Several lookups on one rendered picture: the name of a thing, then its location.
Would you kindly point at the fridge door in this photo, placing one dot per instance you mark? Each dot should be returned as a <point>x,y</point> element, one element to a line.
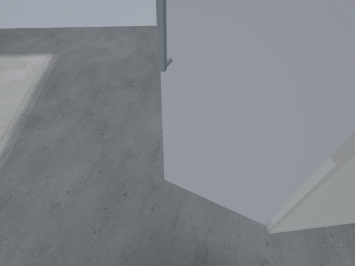
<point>260,93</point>

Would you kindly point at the handle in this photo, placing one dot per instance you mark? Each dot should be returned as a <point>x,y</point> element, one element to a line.
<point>161,32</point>

